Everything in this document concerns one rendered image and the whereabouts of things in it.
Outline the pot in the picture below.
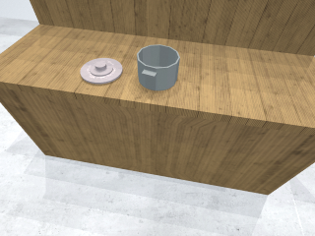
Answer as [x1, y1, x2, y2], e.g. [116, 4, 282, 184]
[137, 44, 180, 91]

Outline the table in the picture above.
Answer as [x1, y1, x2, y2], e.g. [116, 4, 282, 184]
[0, 0, 315, 195]

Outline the lid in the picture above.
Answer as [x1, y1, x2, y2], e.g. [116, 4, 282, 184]
[80, 58, 123, 85]

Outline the knob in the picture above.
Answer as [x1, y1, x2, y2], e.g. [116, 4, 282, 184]
[94, 61, 107, 70]

